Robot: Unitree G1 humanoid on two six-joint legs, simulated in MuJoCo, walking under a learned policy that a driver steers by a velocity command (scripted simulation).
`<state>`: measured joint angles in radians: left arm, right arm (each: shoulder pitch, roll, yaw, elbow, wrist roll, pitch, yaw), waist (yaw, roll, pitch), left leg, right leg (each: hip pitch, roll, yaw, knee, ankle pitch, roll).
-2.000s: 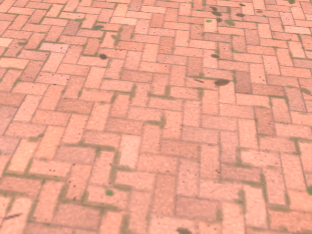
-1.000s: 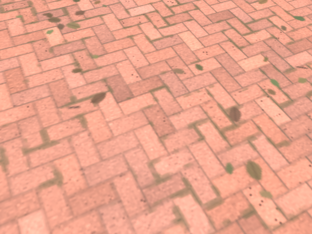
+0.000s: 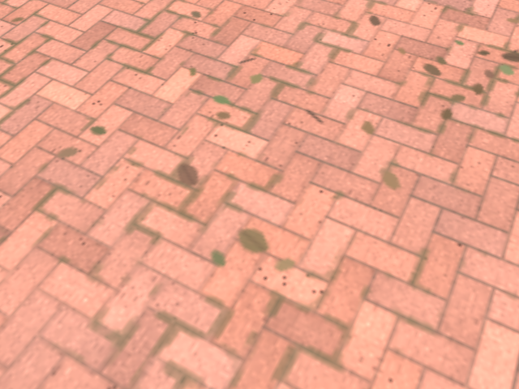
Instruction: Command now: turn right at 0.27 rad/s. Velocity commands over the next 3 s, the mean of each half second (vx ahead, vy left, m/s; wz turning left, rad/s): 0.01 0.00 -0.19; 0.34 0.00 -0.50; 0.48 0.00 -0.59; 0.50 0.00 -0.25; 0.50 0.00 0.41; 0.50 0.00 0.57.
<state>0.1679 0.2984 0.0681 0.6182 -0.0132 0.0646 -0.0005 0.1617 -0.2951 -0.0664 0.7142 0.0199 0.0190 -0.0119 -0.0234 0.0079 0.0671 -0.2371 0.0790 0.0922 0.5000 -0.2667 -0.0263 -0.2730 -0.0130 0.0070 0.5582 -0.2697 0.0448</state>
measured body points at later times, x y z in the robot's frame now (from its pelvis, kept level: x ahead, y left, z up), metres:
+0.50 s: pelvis +0.00 -0.02 +0.00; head +0.01 -0.01 +0.44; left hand +0.16 +0.24 -0.11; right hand +0.09 -0.31 -0.11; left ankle -0.01 +0.12 -0.74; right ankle +0.00 -0.12 -0.73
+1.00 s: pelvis +0.13 -0.12 +0.01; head +0.14 -0.15 +0.46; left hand +0.23 +0.14 -0.09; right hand +0.26 -0.42 -0.07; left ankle +0.33 +0.01 -0.67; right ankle +0.04 -0.16 -0.74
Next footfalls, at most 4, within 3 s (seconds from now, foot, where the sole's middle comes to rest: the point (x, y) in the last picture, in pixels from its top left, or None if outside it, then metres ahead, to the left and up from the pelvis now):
0.34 left None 0.03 0.12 -0.77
0.74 right None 0.07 -0.17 -0.77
1.22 left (319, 375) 0.48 -0.12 -0.77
1.72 right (470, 349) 0.54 -0.51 -0.77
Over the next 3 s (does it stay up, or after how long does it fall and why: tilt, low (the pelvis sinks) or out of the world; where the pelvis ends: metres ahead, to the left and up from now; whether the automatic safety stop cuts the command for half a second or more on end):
stays up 1.08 -0.73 0.01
